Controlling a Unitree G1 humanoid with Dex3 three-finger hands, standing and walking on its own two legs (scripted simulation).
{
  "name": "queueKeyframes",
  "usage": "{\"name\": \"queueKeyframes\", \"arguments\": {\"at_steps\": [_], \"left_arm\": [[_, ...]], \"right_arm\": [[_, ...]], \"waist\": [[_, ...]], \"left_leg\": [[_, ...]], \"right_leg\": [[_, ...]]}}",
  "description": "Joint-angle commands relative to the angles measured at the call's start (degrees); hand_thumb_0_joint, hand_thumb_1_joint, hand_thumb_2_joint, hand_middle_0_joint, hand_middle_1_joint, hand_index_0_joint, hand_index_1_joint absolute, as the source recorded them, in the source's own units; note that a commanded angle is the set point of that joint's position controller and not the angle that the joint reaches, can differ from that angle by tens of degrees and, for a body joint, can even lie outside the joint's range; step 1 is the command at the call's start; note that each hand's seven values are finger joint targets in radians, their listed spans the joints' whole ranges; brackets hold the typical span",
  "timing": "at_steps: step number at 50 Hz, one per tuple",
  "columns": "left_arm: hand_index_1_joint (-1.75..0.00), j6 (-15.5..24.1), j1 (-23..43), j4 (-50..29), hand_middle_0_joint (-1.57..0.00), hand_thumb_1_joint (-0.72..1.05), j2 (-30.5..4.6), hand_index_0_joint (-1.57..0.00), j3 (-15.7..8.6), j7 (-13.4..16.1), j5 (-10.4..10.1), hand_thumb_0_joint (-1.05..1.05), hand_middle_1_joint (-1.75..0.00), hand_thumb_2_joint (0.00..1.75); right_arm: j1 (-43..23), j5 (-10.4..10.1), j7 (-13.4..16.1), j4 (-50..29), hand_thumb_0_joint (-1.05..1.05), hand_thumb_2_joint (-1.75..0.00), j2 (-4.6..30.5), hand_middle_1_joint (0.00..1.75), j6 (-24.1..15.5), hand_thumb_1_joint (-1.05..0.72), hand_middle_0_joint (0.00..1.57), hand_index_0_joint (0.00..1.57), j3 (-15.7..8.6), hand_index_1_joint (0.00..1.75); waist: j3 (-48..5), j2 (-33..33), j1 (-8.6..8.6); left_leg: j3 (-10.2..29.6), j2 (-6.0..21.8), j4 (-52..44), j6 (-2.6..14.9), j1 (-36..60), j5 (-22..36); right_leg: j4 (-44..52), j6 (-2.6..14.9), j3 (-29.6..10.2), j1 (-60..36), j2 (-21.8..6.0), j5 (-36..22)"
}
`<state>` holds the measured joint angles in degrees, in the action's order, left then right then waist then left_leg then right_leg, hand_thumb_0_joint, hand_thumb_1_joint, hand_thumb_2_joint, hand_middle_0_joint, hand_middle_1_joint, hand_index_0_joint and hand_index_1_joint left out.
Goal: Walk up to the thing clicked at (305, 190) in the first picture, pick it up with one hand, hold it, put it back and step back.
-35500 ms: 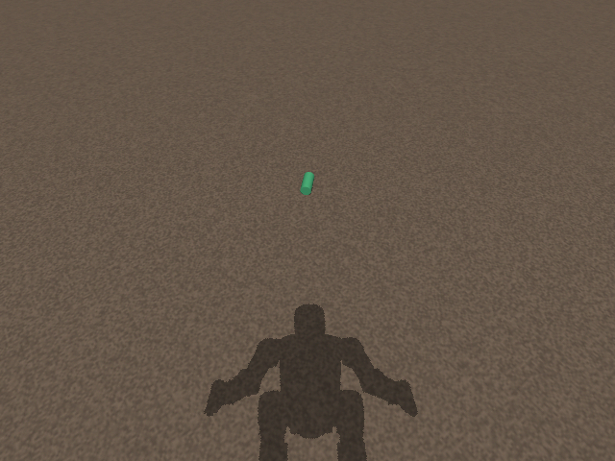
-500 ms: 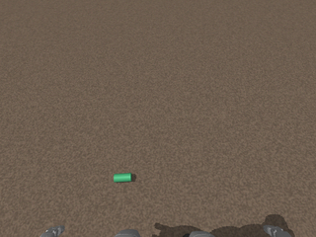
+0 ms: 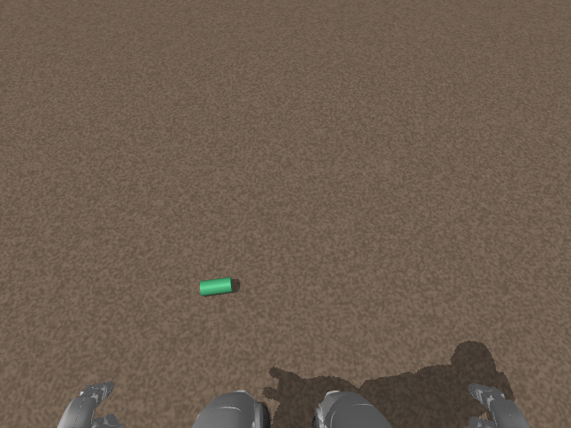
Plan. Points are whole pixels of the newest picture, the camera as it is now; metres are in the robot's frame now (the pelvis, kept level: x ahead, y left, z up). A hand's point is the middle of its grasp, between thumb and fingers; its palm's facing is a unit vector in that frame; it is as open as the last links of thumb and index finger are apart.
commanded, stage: step back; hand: left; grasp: from above
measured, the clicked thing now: (216, 286) +0.53 +0.24 -0.73
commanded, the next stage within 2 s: none
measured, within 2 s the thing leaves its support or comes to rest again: neither
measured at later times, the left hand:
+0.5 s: hand out of the picture -0.01 +0.28 -0.14, palm faces +0.04 -0.94 -0.35, open 7.3 cm
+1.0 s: hand out of the picture -0.23 +0.23 -0.12, palm faces +0.00 -0.91 -0.41, open 7.4 cm
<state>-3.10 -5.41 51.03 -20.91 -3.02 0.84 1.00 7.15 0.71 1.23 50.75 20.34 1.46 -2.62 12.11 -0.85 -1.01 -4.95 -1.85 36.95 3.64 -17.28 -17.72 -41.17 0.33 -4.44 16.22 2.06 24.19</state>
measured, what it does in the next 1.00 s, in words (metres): walks backwards: right foot, then left foot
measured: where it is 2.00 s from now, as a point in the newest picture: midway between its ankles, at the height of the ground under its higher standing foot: outside the picture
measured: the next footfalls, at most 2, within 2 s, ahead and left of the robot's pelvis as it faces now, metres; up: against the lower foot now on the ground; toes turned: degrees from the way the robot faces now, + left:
right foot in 0.02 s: +0.04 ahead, -0.11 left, +0.00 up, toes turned +4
left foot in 0.40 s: -0.09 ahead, +0.12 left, +0.00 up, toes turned +1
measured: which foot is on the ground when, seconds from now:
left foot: down 0.00-0.06, up 0.08-0.38, down 0.40-0.86, up 0.88-1.00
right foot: up 0.00-0.00, down 0.02-0.42, up 0.44-0.80, down 0.82-1.00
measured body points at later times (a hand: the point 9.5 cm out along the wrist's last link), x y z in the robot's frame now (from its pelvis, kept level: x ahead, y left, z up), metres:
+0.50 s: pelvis -0.13 +0.01 +0.01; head -0.08 +0.04 +0.45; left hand -0.02 +0.33 -0.12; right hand -0.03 -0.30 -0.10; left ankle -0.13 +0.12 -0.72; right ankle -0.06 -0.12 -0.68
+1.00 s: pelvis -0.29 -0.04 +0.01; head -0.26 -0.07 +0.46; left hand -0.23 +0.28 -0.09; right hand -0.20 -0.36 -0.12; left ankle -0.27 +0.11 -0.64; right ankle -0.27 -0.15 -0.72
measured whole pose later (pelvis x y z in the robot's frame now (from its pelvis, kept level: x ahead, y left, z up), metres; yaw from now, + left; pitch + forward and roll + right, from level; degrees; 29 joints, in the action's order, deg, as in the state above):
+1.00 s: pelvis -0.29 -0.04 +0.01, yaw -1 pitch -2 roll +3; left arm -4.1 -13.3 48.5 -19.3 -4.2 -1.0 2.5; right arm 10.2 0.2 1.3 49.6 24.0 2.8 -3.5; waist 7.1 1.5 1.7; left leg 7.3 -6.7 63.7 -0.8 -29.2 -24.2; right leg -35.1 0.6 -3.3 16.1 -1.3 16.8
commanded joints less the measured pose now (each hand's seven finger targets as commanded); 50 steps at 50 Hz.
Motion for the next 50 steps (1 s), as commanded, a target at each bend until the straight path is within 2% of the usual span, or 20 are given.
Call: {"name": "queueKeyframes", "arguments": {"at_steps": [1, 2, 3, 4, 8, 15, 19, 21, 22, 23, 26, 34, 40, 41, 42, 43, 44, 45, 47, 50], "left_arm": [[-0.3, 2.52, -5.51, -3.04, -0.2, 0.9, -11.67, -0.2, -4.13, 0.64, 0.97, 0.0, -0.3, 0.9], [-0.3, 2.82, -5.66, -3.59, -0.2, 0.9, -14.23, -0.2, -4.8, 0.71, 1.16, 0.0, -0.3, 0.9], [-0.3, 2.46, -2.52, -4.96, -0.2, 0.9, -18.51, -0.2, -5.35, 0.44, 0.42, 0.0, -0.3, 0.9], [-0.3, 2.69, -0.46, -6.96, -0.2, 0.9, -19.24, -0.2, -5.55, 0.48, 0.89, 0.0, -0.3, 0.9], [-0.3, 2.41, 3.06, -8.98, -0.2, 0.9, -12.33, -0.2, -4.59, 1.06, 0.28, 0.0, -0.3, 0.9], [-0.3, 1.4, -2.76, -10.81, -0.2, 0.9, -12.58, -0.2, -4.89, 1.04, 1.15, 0.0, -0.3, 0.9], [-0.3, -0.11, -0.72, -11.66, -0.2, 0.9, -13.33, -0.2, -4.38, 0.06, -0.06, 0.0, -0.3, 0.9], [-0.3, -0.18, -2.14, -12.25, -0.2, 0.9, -9.46, -0.2, -3.47, -0.04, -0.25, 0.0, -0.3, 0.9], [-0.3, -0.16, 2.17, -12.13, -0.2, 0.9, -12.23, -0.2, -5.09, 0.91, 0.66, 0.0, -0.3, 0.9], [-0.3, -0.09, 2.76, -11.75, -0.2, 0.9, -13.18, -0.2, -5.34, 1.09, 1.1, 0.0, -0.3, 0.9], [-0.3, -0.19, -5.23, -8.16, -0.2, 0.9, -11.8, -0.2, -5.35, 0.45, -0.52, 0.0, -0.3, 0.9], [-0.3, 0.41, -4.97, -9.39, -0.2, 0.9, -10.83, -0.2, -4.77, 0.02, 0.28, 0.0, -0.3, 0.9], [-0.3, 0.78, -15.21, -3.43, -0.2, 0.9, -11.1, -0.2, -5.35, -1.01, 0.71, 0.0, -0.3, 0.9], [-0.3, 0.97, -16.83, -2.7, -0.2, 0.9, -11.81, -0.2, -5.72, -1.04, 0.98, 0.0, -0.3, 0.9], [-0.3, 1.04, -16.06, -3.56, -0.2, 0.9, -14.87, -0.2, -6.58, -1.21, 1.87, 0.0, -0.3, 0.9], [-0.3, 0.99, -11.35, -6.48, -0.2, 0.9, -20.19, -0.2, -7.46, -1.52, 1.81, 0.0, -0.3, 0.9], [-0.3, 0.85, -4.86, -8.91, -0.2, 0.9, -24.02, -0.2, -7.99, -1.17, 2.18, 0.0, -0.3, 0.9], [-0.3, 1.14, -0.28, -10.39, -0.2, 0.9, -21.72, -0.2, -7.51, -0.86, 2.03, 0.0, -0.3, 0.9], [-0.3, 1.52, 4.7, -11.45, -0.2, 0.9, -14.85, -0.2, -5.78, -0.41, 1.69, 0.0, -0.3, 0.9], [-0.3, 1.56, -0.17, -11.24, -0.2, 0.9, -13.77, -0.2, -6.29, -0.16, 1.91, 0.0, -0.3, 0.9]], "right_arm": [[-1.01, -0.67, 0.56, -3.99, 0.0, -0.9, 14.15, 0.3, -0.61, -0.9, 0.2, 0.2, -3.52, 0.3], [-1.72, -1.21, 0.45, -4.77, 0.0, -0.9, 12.75, 0.3, -0.68, -0.9, 0.2, 0.2, -2.96, 0.3], [-2.36, -1.14, 0.65, -4.81, 0.0, -0.9, 11.3, 0.3, -0.23, -0.9, 0.2, 0.2, -2.83, 0.3], [-2.01, -0.45, 1.06, -4.18, 0.0, -0.9, 12.38, 0.3, 0.32, -0.9, 0.2, 0.2, -3.33, 0.3], [3.53, -0.99, 0.47, -1.48, 0.0, -0.9, 12.16, 0.3, 0.23, -0.9, 0.2, 0.2, -2.67, 0.3], [3.92, -0.57, 1.07, -3.92, 0.0, -0.9, 11.15, 0.3, -0.85, -0.9, 0.2, 0.2, -1.9, 0.3], [8.07, 0.73, 0.61, -1.64, 0.0, -0.9, 11.17, 0.3, -1.46, -0.9, 0.2, 0.2, -3.18, 0.3], [5.0, 2.52, 0.2, -3.09, 0.0, -0.9, 19.97, 0.3, -1.51, -0.9, 0.2, 0.2, -5.18, 0.3], [3.43, 1.84, -0.08, -4.06, 0.0, -0.9, 23.12, 0.3, -1.44, -0.9, 0.2, 0.2, -5.6, 0.3], [0.83, 1.8, 0.13, -4.88, 0.0, -0.9, 22.34, 0.3, -1.86, -0.9, 0.2, 0.2, -5.66, 0.3], [-5.75, 2.1, 0.5, -6.22, 0.0, -0.9, 15.3, 0.3, -2.32, -0.9, 0.2, 0.2, -3.41, 0.3], [4.02, 0.67, 1.03, -6.13, 0.0, -0.9, 15.51, 0.3, -1.96, -0.9, 0.2, 0.2, -4.46, 0.3], [-1.97, 0.9, 0.49, -8.62, 0.0, -0.9, 18.26, 0.3, -0.17, -0.9, 0.2, 0.2, -5.11, 0.3], [-2.31, 0.49, 0.35, -8.51, 0.0, -0.9, 17.02, 0.3, 0.15, -0.9, 0.2, 0.2, -4.62, 0.3], [-2.06, 0.11, 0.29, -9.02, 0.0, -0.9, 14.66, 0.3, 0.28, -0.9, 0.2, 0.2, -4.16, 0.3], [-3.42, -0.21, 0.84, -9.96, 0.0, -0.9, 11.95, 0.3, 0.21, -0.9, 0.2, 0.2, -3.71, 0.3], [-3.42, 0.31, 1.67, -9.06, 0.0, -0.9, 14.4, 0.3, 0.4, -0.9, 0.2, 0.2, -4.88, 0.3], [-0.6, 0.07, 1.41, -7.46, 0.0, -0.9, 16.22, 0.3, 0.51, -0.9, 0.2, 0.2, -5.17, 0.3], [4.17, -0.56, 0.79, -4.31, 0.0, -0.9, 14.85, 0.3, 0.16, -0.9, 0.2, 0.2, -4.31, 0.3], [5.98, -0.35, 1.23, -4.57, 0.0, -0.9, 12.65, 0.3, -0.79, -0.9, 0.2, 0.2, -3.03, 0.3]], "waist": [[-18.25, 1.7, 1.71], [-18.68, -4.94, 1.83], [-13.93, -15.03, 2.68], [-10.98, -15.68, 3.08], [-10.14, -6.41, 0.28], [-17.79, -11.56, 2.88], [-17.24, -9.05, 0.23], [-14.86, 12.4, 0.62], [-11.27, 13.03, -2.15], [-9.08, 12.63, -1.9], [-8.72, 7.05, 4.58], [-15.45, 10.21, -1.28], [-16.69, 12.23, 2.87], [-16.73, 9.93, 3.52], [-13.96, -0.09, 3.67], [-10.43, -14.72, 4.72], [-5.84, -18.34, 5.07], [-3.99, -16.11, 2.42], [-4.86, -7.91, -1.32], [-9.78, -9.94, 1.64]], "left_leg": [[14.11, 11.84, -0.6, 3.14, 5.24, 22.89], [10.97, 6.89, 5.0, 0.49, -0.97, 14.07], [5.87, -2.55, 15.07, -2.67, -3.77, -5.23], [10.14, -3.32, 26.14, -3.45, -3.57, -19.87], [13.9, -6.05, 31.59, -3.86, -6.17, -12.73], [9.48, 0.24, 6.12, -5.21, -7.04, -12.65], [5.51, 0.11, -16.27, -3.54, 6.39, 8.37], [31.34, 18.91, -20.11, 3.51, 12.98, 13.62], [35.07, 25.73, -21.23, 11.18, -1.16, 13.36], [36.02, 26.37, -22.2, 13.35, -5.85, 12.78], [17.65, 14.92, -17.46, 6.75, 0.04, 21.11], [17.81, 17.06, -11.02, 10.72, 18.98, 26.77], [15.71, 15.52, -8.67, 5.81, 0.99, 13.1], [14.85, 13.24, -7.23, 3.36, -2.62, 6.29], [12.54, 7.01, 0.17, -0.08, -11.02, -3.33], [7.87, -3.63, 14.57, -3.55, -13.43, -14.18], [11.91, -2.22, 26.86, -4.6, -8.41, -17.02], [14.67, -1.33, 31.42, -4.0, -5.85, -13.53], [15.04, -5.23, 32.03, -4.01, -8.77, -6.34], [12.28, -5.52, 29.56, -4.92, -10.49, -7.36]], "right_leg": [[14.36, 3.18, -2.9, -9.47, -3.43, -23.97], [14.99, 6.74, -11.44, -12.16, -9.8, -32.14], [20.07, 15.72, -23.14, -3.86, -19.94, -34.43], [21.32, 19.9, -28.4, 1.44, -24.51, -34.46], [18.25, 12.94, -10.96, -1.28, -14.06, -36.92], [12.94, 12.12, -10.34, -18.09, -14.5, -39.55], [7.25, 6.87, -7.43, -8.14, -10.51, -27.4], [-6.93, 1.31, -1.24, 13.79, 2.8, 3.67], [-18.24, -0.05, -4.69, 9.26, 4.22, 13.49], [-26.63, 0.05, -7.07, 7.57, 3.63, 11.66], [-33.61, 0.91, -8.94, 11.87, 5.6, 2.42], [-15.29, -3.49, -4.65, 12.8, 1.54, 5.5], [12.57, 0.41, 4.05, -8.35, -0.82, -6.25], [14.49, 1.58, 2.65, -10.53, -0.95, -7.84], [18.32, 4.54, -10.85, -8.98, -8.08, -1.54], [26.43, 11.0, -24.69, 2.34, -18.92, 6.99], [31.44, 17.07, -32.37, 17.22, -26.5, 10.62], [31.8, 15.66, -29.21, 21.14, -25.19, 13.32], [23.33, 9.09, -9.99, 11.64, -13.13, -4.31], [18.22, 8.81, -6.56, 0.82, -11.36, -16.72]]}}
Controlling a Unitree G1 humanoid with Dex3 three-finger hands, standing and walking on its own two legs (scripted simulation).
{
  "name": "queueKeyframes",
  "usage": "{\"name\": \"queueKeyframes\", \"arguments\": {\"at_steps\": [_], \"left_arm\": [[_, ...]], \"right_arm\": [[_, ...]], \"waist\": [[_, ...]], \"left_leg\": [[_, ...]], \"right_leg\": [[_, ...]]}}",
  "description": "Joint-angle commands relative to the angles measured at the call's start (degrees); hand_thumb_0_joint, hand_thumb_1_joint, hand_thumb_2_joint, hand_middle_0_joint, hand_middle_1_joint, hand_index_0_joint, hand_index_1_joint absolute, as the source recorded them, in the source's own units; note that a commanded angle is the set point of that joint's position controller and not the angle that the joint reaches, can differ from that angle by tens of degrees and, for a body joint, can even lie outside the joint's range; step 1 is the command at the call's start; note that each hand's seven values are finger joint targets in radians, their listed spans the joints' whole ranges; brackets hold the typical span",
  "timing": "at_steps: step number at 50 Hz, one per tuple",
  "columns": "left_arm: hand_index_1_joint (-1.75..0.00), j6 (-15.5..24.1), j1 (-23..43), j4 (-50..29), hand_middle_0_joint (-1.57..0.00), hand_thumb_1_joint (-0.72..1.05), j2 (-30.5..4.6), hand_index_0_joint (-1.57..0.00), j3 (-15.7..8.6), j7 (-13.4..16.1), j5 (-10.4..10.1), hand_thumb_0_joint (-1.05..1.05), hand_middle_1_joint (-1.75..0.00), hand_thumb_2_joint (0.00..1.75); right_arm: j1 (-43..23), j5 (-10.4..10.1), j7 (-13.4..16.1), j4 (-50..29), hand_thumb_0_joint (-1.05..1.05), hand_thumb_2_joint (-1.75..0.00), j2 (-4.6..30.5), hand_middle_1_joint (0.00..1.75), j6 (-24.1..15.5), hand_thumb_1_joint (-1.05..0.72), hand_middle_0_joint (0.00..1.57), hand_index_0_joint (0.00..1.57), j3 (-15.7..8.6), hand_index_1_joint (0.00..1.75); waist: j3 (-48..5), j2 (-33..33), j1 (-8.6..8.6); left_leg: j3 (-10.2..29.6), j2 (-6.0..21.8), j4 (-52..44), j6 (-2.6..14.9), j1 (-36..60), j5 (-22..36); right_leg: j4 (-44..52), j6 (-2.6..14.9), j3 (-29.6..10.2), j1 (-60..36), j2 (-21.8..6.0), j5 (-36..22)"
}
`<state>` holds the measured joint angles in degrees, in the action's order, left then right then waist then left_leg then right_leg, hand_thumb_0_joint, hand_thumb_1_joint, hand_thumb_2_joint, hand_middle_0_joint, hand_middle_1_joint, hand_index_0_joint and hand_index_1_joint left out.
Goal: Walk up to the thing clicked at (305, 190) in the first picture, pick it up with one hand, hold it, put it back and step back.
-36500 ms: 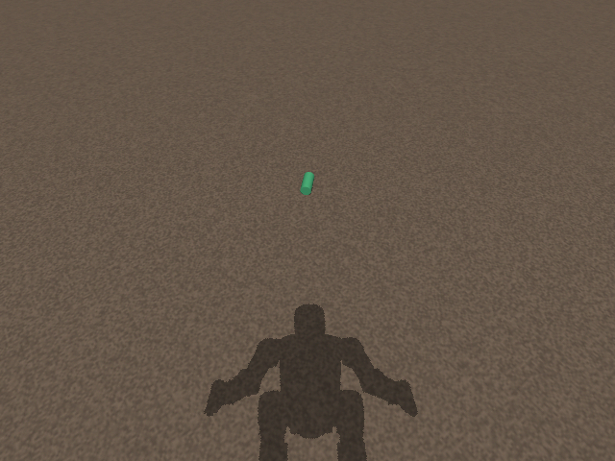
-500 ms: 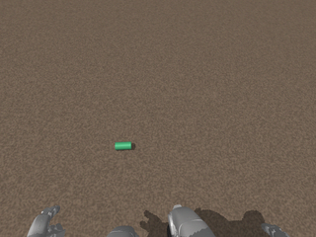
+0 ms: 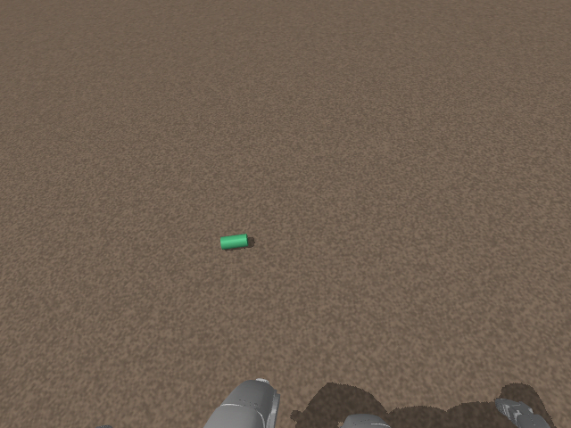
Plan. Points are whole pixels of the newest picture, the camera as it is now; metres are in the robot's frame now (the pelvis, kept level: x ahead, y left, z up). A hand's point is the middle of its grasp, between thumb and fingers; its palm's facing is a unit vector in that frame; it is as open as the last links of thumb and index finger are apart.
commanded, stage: step back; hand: left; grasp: from above
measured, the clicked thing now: (234, 241) +0.82 +0.29 -0.74
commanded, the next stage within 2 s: stand in 1.72 s
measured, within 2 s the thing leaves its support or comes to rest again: neither
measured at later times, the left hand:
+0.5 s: hand out of the picture -0.08 +0.24 -0.16, palm faces +0.03 -0.93 -0.37, open 7.3 cm
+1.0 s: hand out of the picture -0.23 +0.24 -0.14, palm faces +0.10 -0.91 -0.41, open 7.4 cm
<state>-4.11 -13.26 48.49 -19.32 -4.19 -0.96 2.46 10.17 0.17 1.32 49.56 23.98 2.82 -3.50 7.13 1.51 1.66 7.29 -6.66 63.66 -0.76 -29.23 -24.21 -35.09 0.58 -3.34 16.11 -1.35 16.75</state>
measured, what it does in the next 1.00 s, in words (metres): walks backwards: left foot, then right foot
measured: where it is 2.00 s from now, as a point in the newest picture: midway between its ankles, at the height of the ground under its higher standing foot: outside the picture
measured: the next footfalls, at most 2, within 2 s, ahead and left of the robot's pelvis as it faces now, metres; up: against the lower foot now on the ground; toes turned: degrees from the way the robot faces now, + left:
left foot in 0.20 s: -0.06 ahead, +0.11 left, +0.00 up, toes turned +4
right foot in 0.56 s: -0.19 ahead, -0.18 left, +0.00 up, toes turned +4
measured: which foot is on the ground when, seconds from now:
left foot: up 0.00-0.18, down 0.20-0.60, up 0.62-0.88, down 0.90-1.00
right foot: down 0.00-0.22, up 0.24-0.54, down 0.56-0.92, up 0.94-1.00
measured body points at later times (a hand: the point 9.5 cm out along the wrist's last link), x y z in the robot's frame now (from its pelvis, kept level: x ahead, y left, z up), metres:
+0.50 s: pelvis -0.17 -0.03 -0.01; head -0.11 -0.01 +0.44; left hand -0.08 +0.29 -0.14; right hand -0.03 -0.34 -0.10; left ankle -0.10 +0.10 -0.73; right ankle -0.21 -0.18 -0.68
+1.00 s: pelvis -0.26 -0.05 +0.00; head -0.26 -0.05 +0.45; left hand -0.23 +0.29 -0.12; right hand -0.20 -0.35 -0.13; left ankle -0.29 +0.07 -0.73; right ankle -0.24 -0.17 -0.71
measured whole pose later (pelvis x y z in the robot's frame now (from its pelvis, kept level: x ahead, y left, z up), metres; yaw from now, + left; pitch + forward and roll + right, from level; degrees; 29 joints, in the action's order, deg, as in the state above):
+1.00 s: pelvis -0.26 -0.05 +0.00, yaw +6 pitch -3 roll +2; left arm -1.5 -13.4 53.7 -23.1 -4.0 -0.6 1.9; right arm 16.4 2.4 -1.2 56.2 20.3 -0.6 -3.1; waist 3.1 -1.3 0.5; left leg 1.3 -2.8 32.3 1.9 -11.0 -19.1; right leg -48.7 0.8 -1.2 20.7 -2.3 27.5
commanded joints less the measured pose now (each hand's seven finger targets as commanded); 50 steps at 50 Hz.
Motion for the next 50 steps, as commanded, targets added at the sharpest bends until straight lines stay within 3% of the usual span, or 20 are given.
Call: {"name": "queueKeyframes", "arguments": {"at_steps": [1, 6, 9, 11, 12, 13, 16, 22, 27, 28, 29, 31, 35, 40, 44, 45, 46, 47, 48, 50], "left_arm": [[-0.3, 2.44, 5.71, -8.66, -0.2, 0.9, -14.5, -0.2, -4.85, 1.83, 0.5, 0.0, -0.3, 0.9], [-0.3, 1.71, 4.15, -9.42, -0.2, 0.9, -14.57, -0.2, -4.46, 2.84, 0.03, 0.0, -0.3, 0.9], [-0.3, 0.35, 5.24, -10.28, -0.2, 0.9, -14.31, -0.2, -3.23, 2.12, -1.2, 0.0, -0.3, 0.9], [-0.3, 0.24, 5.44, -11.2, -0.2, 0.9, -10.85, -0.2, -2.45, 1.93, -1.72, 0.0, -0.3, 0.9], [-0.3, 0.23, 9.57, -11.52, -0.2, 0.9, -13.68, -0.2, -3.69, 2.77, -0.99, 0.0, -0.3, 0.9], [-0.3, 0.02, 10.35, -10.64, -0.2, 0.9, -15.23, -0.2, -4.13, 2.77, -0.7, 0.0, -0.3, 0.9], [-0.3, 0.02, 4.33, -7.49, -0.2, 0.9, -13.81, -0.2, -3.87, 2.13, -1.99, 0.0, -0.3, 0.9], [-0.3, 1.28, 4.8, -7.42, -0.2, 0.9, -12.17, -0.2, -2.89, 1.92, -1.24, 0.0, -0.3, 0.9], [-0.3, 3.29, -4.25, -0.85, -0.2, 0.9, -12.08, -0.2, -2.83, 1.59, -1.08, 0.0, -0.3, 0.9], [-0.3, 3.67, -5.04, 0.38, -0.2, 0.9, -13.41, -0.2, -3.31, 1.62, -0.43, 0.0, -0.3, 0.9], [-0.3, 4.04, -3.92, -0.27, -0.2, 0.9, -18.0, -0.2, -4.63, 1.58, 0.48, 0.0, -0.3, 0.9], [-0.3, 3.76, 5.13, -4.06, -0.2, 0.9, -25.77, -0.2, -5.86, 1.73, 0.57, 0.0, -0.3, 0.9], [-0.3, 4.87, 8.81, -3.49, -0.2, 0.9, -16.71, -0.2, -3.94, 2.32, 0.3, 0.0, -0.3, 0.9], [-0.3, 5.61, 0.87, -1.34, -0.2, 0.9, -17.51, -0.2, -4.63, 1.64, 0.72, 0.0, -0.3, 0.9], [-0.3, 4.35, 3.87, -1.7, -0.2, 0.9, -17.37, -0.2, -3.37, 0.89, 0.07, 0.0, -0.3, 0.9], [-0.3, 4.17, 1.69, -1.57, -0.2, 0.9, -13.99, -0.2, -2.34, 0.94, -0.1, 0.0, -0.3, 0.9], [-0.3, 4.25, 0.32, -1.96, -0.2, 0.9, -10.0, -0.2, -1.26, 0.82, -1.0, 0.0, -0.3, 0.9], [-0.3, 4.49, 5.26, -1.82, -0.2, 0.9, -13.94, -0.2, -2.35, 1.22, -0.95, 0.0, -0.3, 0.9], [-0.3, 4.89, 8.9, -1.86, -0.2, 0.9, -17.45, -0.2, -3.19, 1.06, -0.43, 0.0, -0.3, 0.9], [-0.3, 5.32, 5.37, -0.6, -0.2, 0.9, -15.59, -0.2, -2.95, 0.3, -1.29, 0.0, -0.3, 0.9]], "right_arm": [[2.57, 0.19, 1.22, -3.67, 0.0, -0.9, 8.78, 0.3, -2.4, -0.9, 0.2, 0.2, -1.95, 0.3], [4.17, 1.1, 1.15, -4.03, 0.0, -0.9, 7.64, 0.3, -3.07, -0.9, 0.2, 0.2, -1.79, 0.3], [8.45, 1.51, 0.99, -1.6, 0.0, -0.9, 8.4, 0.3, -3.32, -0.9, 0.2, 0.2, -2.6, 0.3], [5.18, 2.85, 0.7, -2.9, 0.0, -0.9, 17.26, 0.3, -3.05, -0.9, 0.2, 0.2, -4.43, 0.3], [3.57, 2.7, 0.59, -4.42, 0.0, -0.9, 20.67, 0.3, -3.06, -0.9, 0.2, 0.2, -5.0, 0.3], [0.99, 2.65, 1.14, -4.65, 0.0, -0.9, 18.8, 0.3, -3.53, -0.9, 0.2, 0.2, -5.03, 0.3], [-3.67, 2.47, 1.62, -5.86, 0.0, -0.9, 12.14, 0.3, -3.7, -0.9, 0.2, 0.2, -2.75, 0.3], [1.07, 2.03, 1.03, -5.74, 0.0, -0.9, 11.8, 0.3, -2.63, -0.9, 0.2, 0.2, -3.12, 0.3], [-3.93, 1.71, 0.19, -6.5, 0.0, -0.9, 14.02, 0.3, -0.99, -0.9, 0.2, 0.2, -3.42, 0.3], [-3.24, 1.57, -0.03, -6.16, 0.0, -0.9, 12.21, 0.3, -0.61, -0.9, 0.2, 0.2, -2.98, 0.3], [-2.53, 1.2, -0.13, -6.97, 0.0, -0.9, 8.43, 0.3, -0.68, -0.9, 0.2, 0.2, -1.96, 0.3], [-5.15, 1.19, 1.17, -6.87, 0.0, -0.9, 10.77, 0.3, -0.71, -0.9, 0.2, 0.2, -3.19, 0.3], [-0.94, 0.51, -0.05, -2.59, 0.0, -0.9, 9.37, 0.3, -1.38, -0.9, 0.2, 0.2, -2.32, 0.3], [-2.36, 1.55, -0.96, -1.99, 0.0, -0.9, 8.8, 0.3, -3.28, -0.9, 0.2, 0.2, -1.68, 0.3], [4.68, 1.85, -1.34, 2.2, 0.0, -0.9, 8.61, 0.3, -4.86, -0.9, 0.2, 0.2, -2.97, 0.3], [6.14, 2.46, -1.17, 3.09, 0.0, -0.9, 9.68, 0.3, -5.27, -0.9, 0.2, 0.2, -3.76, 0.3], [6.63, 3.19, -0.87, 2.64, 0.0, -0.9, 12.92, 0.3, -5.62, -0.9, 0.2, 0.2, -4.41, 0.3], [5.72, 2.84, -0.98, 1.72, 0.0, -0.9, 18.76, 0.3, -5.57, -0.9, 0.2, 0.2, -4.94, 0.3], [4.11, 2.01, -1.15, 1.68, 0.0, -0.9, 18.84, 0.3, -5.59, -0.9, 0.2, 0.2, -5.42, 0.3], [0.64, 2.58, -1.18, 1.24, 0.0, -0.9, 12.86, 0.3, -5.96, -0.9, 0.2, 0.2, -3.62, 0.3]], "waist": [[-5.52, -12.28, -0.04], [-10.82, -14.49, 0.78], [-11.98, -9.15, -1.39], [-9.87, 11.31, -0.38], [-8.8, 11.62, -4.04], [-6.12, 9.27, -3.24], [-7.18, 3.24, 1.22], [-8.25, 8.4, -2.97], [-14.54, 10.65, 0.69], [-14.1, 6.04, 0.68], [-11.32, -6.2, 0.01], [-4.58, -16.46, 1.94], [-2.34, -9.1, -1.81], [-4.97, -14.09, 3.33], [-5.67, -10.53, -1.18], [-6.96, -3.7, -1.41], [-7.95, 8.3, -1.5], [-3.45, 6.74, -3.5], [1.49, 4.71, -4.08], [1.99, 2.7, -1.14]], "left_leg": [[-0.72, -0.08, -1.4, -0.74, -0.37, -2.35], [-4.37, 5.8, -24.78, 0.33, 4.23, -4.44], [-6.33, 5.36, -43.6, 1.67, 16.11, 16.28], [20.12, 25.17, -43.94, 10.57, 22.72, 29.26], [25.35, 31.5, -44.35, 18.39, 12.05, 30.95], [24.61, 32.01, -45.01, 19.05, 6.9, 30.42], [5.4, 20.67, -38.19, 13.19, 14.8, 40.32], [3.79, 20.55, -35.53, 14.91, 24.49, 36.41], [0.87, 19.22, -29.65, 10.96, 17.74, 20.9], [-1.06, 15.96, -25.2, 8.74, 12.64, 14.66], [-3.08, 9.11, -17.29, 4.59, -0.79, 1.82], [2.39, 5.32, -2.36, 0.39, 3.18, -10.21], [1.75, 1.54, 0.98, 0.29, 0.34, 0.89], [-3.05, 5.1, -19.12, -0.95, -1.02, -4.74], [-7.02, 4.24, -43.92, 1.63, 20.68, 2.76], [0.47, 7.11, -44.93, 2.85, 29.2, 3.54], [18.85, 18.33, -50.36, 6.36, 32.85, -5.93], [30.55, 26.23, -52.43, 13.12, 22.79, -21.19], [31.03, 28.4, -54.96, 16.32, 13.24, -25.66], [16.37, 20.54, -51.26, 12.01, 17.03, -10.67]], "right_leg": [[11.02, 9.27, -7.66, -4.21, -8.59, -12.5], [3.63, 10.78, -9.12, -15.89, -13.46, -28.62], [-3.42, 6.24, -5.64, -8.33, -8.89, -21.53], [-17.93, 0.71, 2.77, 13.61, 4.71, 14.34], [-28.07, -0.26, -4.23, 9.7, 4.47, 22.04], [-35.17, 0.02, -8.14, 7.38, 3.6, 19.95], [-41.32, 0.18, -8.55, 12.7, 7.18, 11.87], [-22.27, -2.9, -3.1, 11.99, 4.5, 13.71], [10.84, 0.07, 3.34, -6.07, 2.5, 0.48], [13.0, 0.98, 0.22, -9.5, 2.14, -0.09], [14.17, 4.0, -16.29, -11.29, -6.3, 4.75], [21.01, 15.85, -33.52, 13.35, -22.83, 15.23], [12.58, 8.57, -10.39, 4.44, -9.54, 2.12], [14.54, 9.76, -14.18, -9.16, -11.23, 19.78], [7.4, 7.09, -7.67, 1.14, -9.57, 12.52], [-1.35, 4.72, -4.04, 8.45, -6.69, 9.4], [-13.86, 1.33, 2.32, 18.31, 0.04, 12.55], [-16.45, 0.32, 2.12, 21.65, 0.16, 15.34], [-19.56, 0.89, -0.96, 17.11, -2.24, 14.78], [-15.92, 0.88, -1.18, 15.66, -2.56, 9.22]]}}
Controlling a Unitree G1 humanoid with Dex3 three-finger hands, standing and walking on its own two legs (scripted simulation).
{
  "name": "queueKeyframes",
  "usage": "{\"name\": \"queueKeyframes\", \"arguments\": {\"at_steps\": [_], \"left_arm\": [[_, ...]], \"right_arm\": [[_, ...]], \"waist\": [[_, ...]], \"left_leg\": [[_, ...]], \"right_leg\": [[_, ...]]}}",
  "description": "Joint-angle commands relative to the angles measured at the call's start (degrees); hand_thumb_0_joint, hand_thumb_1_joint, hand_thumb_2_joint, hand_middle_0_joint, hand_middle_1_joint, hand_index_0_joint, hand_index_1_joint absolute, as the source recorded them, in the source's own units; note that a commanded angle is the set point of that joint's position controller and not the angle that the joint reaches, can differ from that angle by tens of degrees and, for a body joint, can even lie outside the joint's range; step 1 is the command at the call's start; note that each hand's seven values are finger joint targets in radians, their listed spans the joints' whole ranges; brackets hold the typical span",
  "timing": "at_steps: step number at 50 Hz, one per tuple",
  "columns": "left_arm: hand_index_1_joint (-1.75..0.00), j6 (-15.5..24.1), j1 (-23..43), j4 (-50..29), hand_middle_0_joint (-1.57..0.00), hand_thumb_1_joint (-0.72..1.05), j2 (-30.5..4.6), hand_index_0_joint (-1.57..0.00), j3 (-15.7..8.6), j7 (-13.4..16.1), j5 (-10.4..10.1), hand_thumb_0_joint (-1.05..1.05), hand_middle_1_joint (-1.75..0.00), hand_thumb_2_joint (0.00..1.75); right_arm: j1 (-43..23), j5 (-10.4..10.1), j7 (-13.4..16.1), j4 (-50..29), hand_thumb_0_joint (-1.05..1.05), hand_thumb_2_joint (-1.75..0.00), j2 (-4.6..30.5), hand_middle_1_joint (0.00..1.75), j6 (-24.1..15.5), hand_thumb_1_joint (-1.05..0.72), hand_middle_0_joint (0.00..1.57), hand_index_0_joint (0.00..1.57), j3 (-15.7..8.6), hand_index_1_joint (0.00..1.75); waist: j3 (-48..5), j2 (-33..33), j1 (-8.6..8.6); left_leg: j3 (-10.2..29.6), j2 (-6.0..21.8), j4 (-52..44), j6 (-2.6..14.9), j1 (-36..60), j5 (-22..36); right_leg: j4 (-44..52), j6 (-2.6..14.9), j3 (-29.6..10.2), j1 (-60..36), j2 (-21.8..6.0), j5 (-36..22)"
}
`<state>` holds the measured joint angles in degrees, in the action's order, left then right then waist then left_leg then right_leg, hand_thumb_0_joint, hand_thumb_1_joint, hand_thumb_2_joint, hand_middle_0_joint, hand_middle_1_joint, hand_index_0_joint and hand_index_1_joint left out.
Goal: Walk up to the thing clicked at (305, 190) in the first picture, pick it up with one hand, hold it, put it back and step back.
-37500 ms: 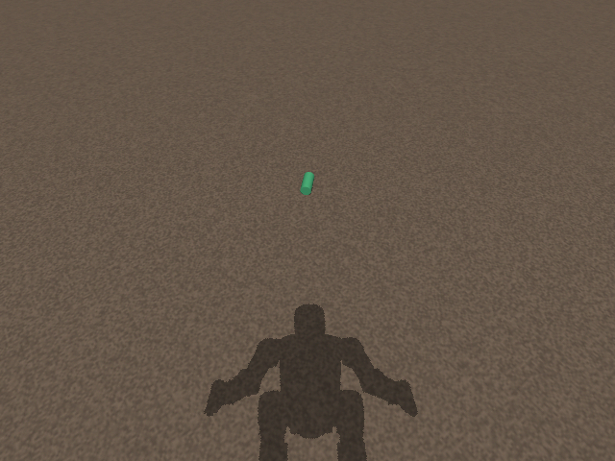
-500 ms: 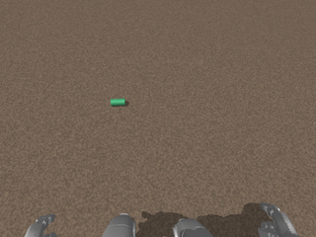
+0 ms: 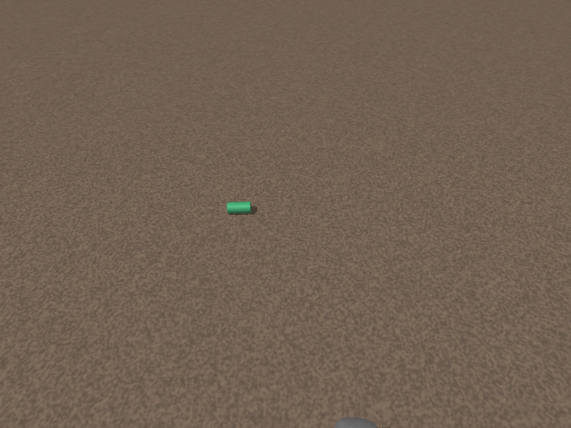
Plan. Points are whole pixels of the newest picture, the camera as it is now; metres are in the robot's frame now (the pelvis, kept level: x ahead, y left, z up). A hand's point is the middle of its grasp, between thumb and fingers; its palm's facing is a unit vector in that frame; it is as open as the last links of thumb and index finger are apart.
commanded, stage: step back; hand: left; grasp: from above
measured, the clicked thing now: (239, 207) +1.11 +0.23 -0.74
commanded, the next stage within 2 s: stand in 0.72 s
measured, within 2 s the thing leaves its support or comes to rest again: neither
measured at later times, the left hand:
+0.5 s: hand out of the picture +0.12 +0.25 -0.14, palm faces +0.04 -0.92 -0.38, open 7.4 cm
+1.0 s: hand out of the picture +0.14 +0.24 -0.13, palm faces -0.02 -0.94 -0.34, open 7.4 cm
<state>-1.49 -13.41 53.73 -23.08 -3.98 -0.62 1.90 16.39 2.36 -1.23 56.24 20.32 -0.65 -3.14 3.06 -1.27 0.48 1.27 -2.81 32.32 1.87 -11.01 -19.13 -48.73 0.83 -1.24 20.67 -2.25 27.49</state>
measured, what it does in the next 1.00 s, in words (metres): steps on the spot: right foot, then left foot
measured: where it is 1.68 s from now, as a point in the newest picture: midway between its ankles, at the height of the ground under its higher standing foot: outside the picture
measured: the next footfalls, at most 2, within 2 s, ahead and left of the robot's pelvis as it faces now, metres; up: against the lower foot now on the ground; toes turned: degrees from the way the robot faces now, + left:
right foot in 0.18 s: +0.10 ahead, -0.14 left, +0.00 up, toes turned -1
left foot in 0.50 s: +0.12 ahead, +0.13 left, +0.00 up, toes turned +1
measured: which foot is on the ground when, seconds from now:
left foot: down 0.00-0.20, up 0.22-0.48, down 0.50-1.00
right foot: up 0.00-0.16, down 0.18-1.00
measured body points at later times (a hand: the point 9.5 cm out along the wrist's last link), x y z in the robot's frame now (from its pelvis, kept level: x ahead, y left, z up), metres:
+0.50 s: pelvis +0.05 -0.01 +0.00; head +0.07 -0.02 +0.44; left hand +0.12 +0.30 -0.12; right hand +0.13 -0.32 -0.14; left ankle +0.08 +0.13 -0.73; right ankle +0.06 -0.14 -0.73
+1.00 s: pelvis +0.06 +0.00 +0.02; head +0.06 -0.01 +0.47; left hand +0.14 +0.29 -0.11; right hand +0.17 -0.30 -0.11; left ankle +0.08 +0.13 -0.73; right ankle +0.06 -0.14 -0.73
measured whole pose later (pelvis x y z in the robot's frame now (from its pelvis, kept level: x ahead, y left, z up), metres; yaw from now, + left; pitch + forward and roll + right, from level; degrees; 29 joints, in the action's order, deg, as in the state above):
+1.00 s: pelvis +0.06 +0.00 +0.02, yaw +0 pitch -3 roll +0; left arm 1.3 -5.7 64.1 -19.5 0.9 -0.5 0.2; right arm 2.8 0.2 -0.9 63.5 19.9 -1.0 -0.6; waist 3.7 1.0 0.5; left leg -0.5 1.4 21.8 -1.1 -8.4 -10.0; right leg -22.3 -1.3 0.2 6.3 -1.6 12.7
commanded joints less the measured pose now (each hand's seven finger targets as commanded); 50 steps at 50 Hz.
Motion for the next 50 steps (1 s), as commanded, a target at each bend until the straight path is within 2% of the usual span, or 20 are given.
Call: {"name": "queueKeyframes", "arguments": {"at_steps": [1, 5, 8, 9, 10, 11, 12, 13, 16, 21, 23, 24, 26, 27, 28, 32, 35, 36, 44, 50], "left_arm": [[-0.3, 3.04, 4.2, -5.01, -0.2, 0.9, -11.17, -0.2, -2.93, -0.19, -0.64, 0.0, -0.3, 0.9], [-0.3, 3.58, 4.3, -4.3, -0.2, 0.9, -9.87, -0.2, -2.86, -0.65, -0.63, 0.0, -0.3, 0.9], [-0.3, 4.49, -1.52, -0.91, -0.2, 0.9, -9.02, -0.2, -2.95, 0.4, -0.47, 0.0, -0.3, 0.9], [-0.3, 4.81, -3.18, -0.05, -0.2, 0.9, -10.37, -0.2, -3.45, 0.94, -0.15, 0.0, -0.3, 0.9], [-0.3, 5.23, -4.58, -0.03, -0.2, 0.9, -14.19, -0.2, -4.55, 1.45, 0.51, 0.0, -0.3, 0.9], [-0.3, 5.25, -2.05, -1.46, -0.2, 0.9, -17.22, -0.2, -4.73, 1.48, 0.38, 0.0, -0.3, 0.9], [-0.3, 5.08, 2.12, -2.79, -0.2, 0.9, -18.14, -0.2, -4.74, 1.27, 0.28, 0.0, -0.3, 0.9], [-0.3, 5.11, 3.87, -3.46, -0.2, 0.9, -16.42, -0.2, -4.51, 1.21, 0.16, 0.0, -0.3, 0.9], [-0.3, 5.85, 4.47, -2.61, -0.2, 0.9, -12.81, -0.2, -3.12, 1.58, -0.46, 0.0, -0.3, 0.9], [-0.3, 5.08, 8.01, -3.15, -0.2, 0.9, -12.76, -0.2, -2.42, 1.61, -0.77, 0.0, -0.3, 0.9], [-0.3, 4.27, 9.04, -3.1, -0.2, 0.9, -12.37, -0.2, -1.93, 1.67, -1.38, 0.0, -0.3, 0.9], [-0.3, 3.82, 8.52, -3.31, -0.2, 0.9, -11.12, -0.2, -1.41, 1.69, -1.5, 0.0, -0.3, 0.9], [-0.3, 3.18, 6.24, -3.24, -0.2, 0.9, -8.59, -0.2, -0.74, 1.79, -2.37, 0.0, -0.3, 0.9], [-0.3, 2.54, 5.72, -1.95, -0.2, 0.9, -9.17, -0.2, -0.82, 1.96, -2.87, 0.0, -0.3, 0.9], [-0.3, 2.37, 5.76, -0.44, -0.2, 0.9, -9.46, -0.2, -0.9, 2.08, -2.52, 0.0, -0.3, 0.9], [-0.3, 3.25, 4.95, 1.39, -0.2, 0.9, -10.43, -0.2, -0.8, 1.7, -1.93, 0.0, -0.3, 0.9], [-0.3, 3.21, 7.56, 2.1, -0.2, 0.9, -10.9, -0.2, -0.56, 1.49, -1.69, 0.0, -0.3, 0.9], [-0.3, 3.12, 7.66, 3.67, -0.2, 0.9, -8.01, -0.2, 1.16, 0.95, -1.93, 0.0, -0.3, 0.9], [-0.3, 4.08, 10.57, 5.93, -0.2, 0.9, -9.42, -0.2, 1.86, 0.94, -1.71, 0.0, -0.3, 0.9], [-0.3, 4.19, 11.07, 7.15, -0.2, 0.9, -9.62, -0.2, 1.97, 1.08, -1.6, 0.0, -0.3, 0.9]], "right_arm": [[-5.46, 0.21, 1.4, -5.71, 0.0, -0.9, 15.21, 0.3, -2.74, -0.9, 0.2, 0.2, -3.69, 0.3], [-4.09, 0.07, 1.05, -5.38, 0.0, -0.9, 16.08, 0.3, -2.26, -0.9, 0.2, 0.2, -4.08, 0.3], [-6.8, -0.83, 1.02, -6.33, 0.0, -0.9, 13.29, 0.3, -0.94, -0.9, 0.2, 0.2, -2.81, 0.3], [-5.93, -1.3, 1.23, -6.47, 0.0, -0.9, 10.36, 0.3, -0.67, -0.9, 0.2, 0.2, -1.78, 0.3], [-4.25, -1.71, 1.35, -7.32, 0.0, -0.9, 6.95, 0.3, -0.71, -0.9, 0.2, 0.2, -0.66, 0.3], [-4.55, -1.32, 2.03, -7.11, 0.0, -0.9, 9.07, 0.3, -0.31, -0.9, 0.2, 0.2, -1.26, 0.3], [-2.65, -0.95, 2.39, -5.46, 0.0, -0.9, 12.78, 0.3, -0.04, -0.9, 0.2, 0.2, -2.55, 0.3], [-1.72, -1.04, 2.36, -4.47, 0.0, -0.9, 13.78, 0.3, -0.26, -0.9, 0.2, 0.2, -2.83, 0.3], [-2.3, -1.39, 1.85, -2.86, 0.0, -0.9, 11.44, 0.3, -0.48, -0.9, 0.2, 0.2, -2.04, 0.3], [-2.27, -1.28, 1.7, -1.69, 0.0, -0.9, 10.16, 0.3, -0.27, -0.9, 0.2, 0.2, -1.58, 0.3], [-1.43, -0.98, 2.0, -0.32, 0.0, -0.9, 10.14, 0.3, -0.68, -0.9, 0.2, 0.2, -1.83, 0.3], [-1.74, -0.78, 2.26, 0.06, 0.0, -0.9, 10.93, 0.3, -0.81, -0.9, 0.2, 0.2, -2.21, 0.3], [-5.0, -0.47, 2.73, -1.15, 0.0, -0.9, 14.89, 0.3, -1.3, -0.9, 0.2, 0.2, -2.74, 0.3], [-9.4, -1.09, 2.52, -2.02, 0.0, -0.9, 17.09, 0.3, -1.22, -0.9, 0.2, 0.2, -2.55, 0.3], [-11.8, -1.12, 2.35, -2.0, 0.0, -0.9, 16.86, 0.3, -1.04, -0.9, 0.2, 0.2, -2.46, 0.3], [-13.98, -1.23, 2.39, -1.14, 0.0, -0.9, 13.28, 0.3, -0.85, -0.9, 0.2, 0.2, -1.07, 0.3], [-14.64, -1.33, 2.22, 0.36, 0.0, -0.9, 12.45, 0.3, -0.56, -0.9, 0.2, 0.2, -0.88, 0.3], [-13.04, -2.16, 1.74, 1.22, 0.0, -0.9, 12.42, 0.3, -1.04, -0.9, 0.2, 0.2, -0.33, 0.3], [-14.47, -2.03, 1.27, 3.73, 0.0, -0.9, 12.1, 0.3, -1.82, -0.9, 0.2, 0.2, -0.01, 0.3], [-15.5, -1.98, 1.04, 4.62, 0.0, -0.9, 11.18, 0.3, -1.34, -0.9, 0.2, 0.2, 0.17, 0.3]], "waist": [[4.94, 7.36, 0.19], [1.95, 11.45, -1.3], [-1.93, 8.02, 2.58], [-3.62, 3.03, 3.34], [-4.03, -8.06, 3.48], [-3.59, -7.41, 3.17], [0.03, -4.76, 1.85], [1.92, -3.69, 0.71], [0.12, -4.46, 0.61], [-2.38, -9.26, -0.35], [-3.98, -7.41, -1.7], [-4.55, -5.49, -1.62], [-6.77, 4.78, 0.55], [-6.72, 7.28, 1.4], [-5.04, 8.06, 1.67], [-5.66, 7.71, 1.87], [-6.24, 4.7, 0.63], [-7.7, 5.44, -0.02], [-7.45, 0.86, -0.84], [-4.72, -0.79, -0.84]], "left_leg": [[18.4, 14.74, -18.17, 7.95, 0.4, -9.56], [13.36, 13.64, -14.83, 7.89, -3.23, -5.54], [7.13, 10.34, -2.93, 4.88, -8.72, 1.87], [4.81, 7.82, 4.07, 2.95, -12.81, 1.82], [2.36, 1.27, 16.14, 0.32, -20.41, -4.89], [3.45, 0.61, 20.91, -0.72, -21.0, -15.4], [5.73, 2.72, 24.19, -1.1, -17.2, -16.75], [6.12, 4.03, 24.13, -1.08, -17.03, -14.96], [6.63, 4.09, 19.23, -0.86, -15.35, -8.38], [-0.93, 4.08, 5.44, -2.17, -4.67, -3.19], [-2.58, 2.93, -3.75, -1.92, -0.39, 7.54], [-0.94, 3.37, -5.61, -1.15, 2.13, 14.06], [12.19, 14.71, -8.68, 3.43, 2.7, 25.43], [15.44, 18.69, -9.2, 8.46, -2.73, 21.7], [15.69, 19.28, -9.13, 9.43, -7.37, 19.4], [6.92, 12.23, -5.91, 2.67, -5.22, 18.86], [6.02, 11.16, -7.39, 1.43, -3.0, 12.89], [7.14, 11.1, -9.9, 0.4, -0.82, 11.1], [4.15, 10.97, -11.66, -0.22, 6.55, 24.11], [3.16, 10.32, -14.63, -0.97, 6.18, 17.87]], "right_leg": [[-0.7, 0.76, -1.49, 10.1, -1.06, -2.99], [9.14, 0.13, 2.13, -0.21, 0.85, -3.48], [22.89, 0.19, 4.54, -14.81, 3.8, -12.95], [24.26, 0.48, 0.4, -20.5, 1.69, -14.72], [29.48, 3.68, -17.17, -23.62, -8.99, -12.14], [34.15, 9.78, -29.22, -16.97, -19.18, -1.53], [34.68, 13.63, -32.05, -8.29, -22.0, 4.89], [33.53, 14.23, -28.99, -7.15, -20.58, 1.51], [29.0, 8.91, -14.54, -9.82, -13.05, -17.97], [24.09, 8.13, -6.46, -5.25, -11.46, -31.22], [17.73, 5.73, -3.43, -5.67, -9.05, -34.8], [15.18, 3.97, -2.97, -4.61, -7.85, -34.42], [8.69, 0.58, 0.25, -2.8, -1.61, -22.23], [8.32, 0.1, 1.95, -6.05, 1.44, -9.01], [9.49, 0.32, 1.44, -10.17, 0.89, -4.25], [17.04, 1.1, -1.75, -11.87, -1.77, -21.08], [20.02, 1.59, -3.32, -10.73, -3.13, -21.99], [22.81, 1.42, -3.68, -11.88, -3.47, -18.3], [27.99, 0.26, -3.34, -13.86, -4.81, -29.21], [31.87, -0.06, -3.76, -13.32, -5.2, -24.62]]}}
